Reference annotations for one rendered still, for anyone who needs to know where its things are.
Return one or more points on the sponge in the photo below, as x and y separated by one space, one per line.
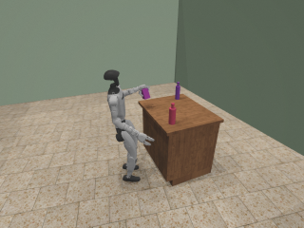
145 93

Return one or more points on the right robot hand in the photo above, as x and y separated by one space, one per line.
143 137

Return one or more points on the left robot hand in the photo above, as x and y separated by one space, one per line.
140 87

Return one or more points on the robot left forearm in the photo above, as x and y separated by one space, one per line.
130 91

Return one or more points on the robot right foot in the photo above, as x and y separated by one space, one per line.
132 178

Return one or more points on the robot right forearm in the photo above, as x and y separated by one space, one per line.
127 128

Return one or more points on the humanoid robot torso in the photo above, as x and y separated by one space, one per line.
121 106

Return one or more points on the table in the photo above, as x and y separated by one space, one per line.
185 150

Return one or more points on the right robot upper arm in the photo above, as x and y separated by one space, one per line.
114 103

